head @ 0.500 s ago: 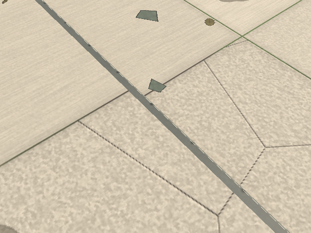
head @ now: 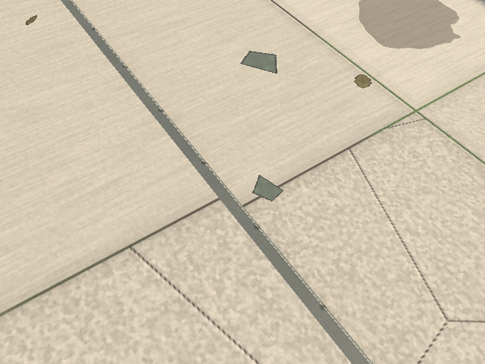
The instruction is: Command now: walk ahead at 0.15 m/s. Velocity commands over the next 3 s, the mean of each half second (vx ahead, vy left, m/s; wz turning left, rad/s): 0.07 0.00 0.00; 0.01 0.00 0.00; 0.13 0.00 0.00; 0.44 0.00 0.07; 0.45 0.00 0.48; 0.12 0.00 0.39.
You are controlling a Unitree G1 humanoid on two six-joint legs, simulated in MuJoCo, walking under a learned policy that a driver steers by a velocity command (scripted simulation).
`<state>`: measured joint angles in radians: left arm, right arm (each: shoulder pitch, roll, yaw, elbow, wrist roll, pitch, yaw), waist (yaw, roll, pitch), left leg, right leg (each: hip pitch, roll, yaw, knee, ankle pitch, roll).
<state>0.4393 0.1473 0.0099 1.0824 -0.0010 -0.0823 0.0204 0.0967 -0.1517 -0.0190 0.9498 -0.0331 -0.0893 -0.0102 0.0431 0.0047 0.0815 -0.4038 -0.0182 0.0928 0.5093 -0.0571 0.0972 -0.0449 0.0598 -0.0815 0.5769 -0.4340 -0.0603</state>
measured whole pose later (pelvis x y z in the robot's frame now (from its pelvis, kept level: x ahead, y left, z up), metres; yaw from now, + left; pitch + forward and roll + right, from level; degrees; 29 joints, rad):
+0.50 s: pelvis +0.04 +0.00 +0.02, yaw +0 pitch -1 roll -1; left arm 0.36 0.13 -0.01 1.13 0.01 -0.01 0.03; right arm 0.30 -0.16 -0.02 1.07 -0.01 -0.01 -0.02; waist -0.02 0.01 0.00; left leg -0.26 -0.03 0.09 0.38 -0.10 0.07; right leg -0.15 0.01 -0.02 0.42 -0.25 0.00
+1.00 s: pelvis +0.06 -0.02 +0.02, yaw +0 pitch -1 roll +0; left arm 0.37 0.11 -0.02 1.13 0.01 -0.02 0.04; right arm 0.33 -0.12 0.00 1.14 -0.01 -0.01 -0.03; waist -0.01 0.00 0.01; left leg -0.25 -0.02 0.06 0.40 -0.14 0.05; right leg -0.12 0.02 -0.03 0.40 -0.27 -0.03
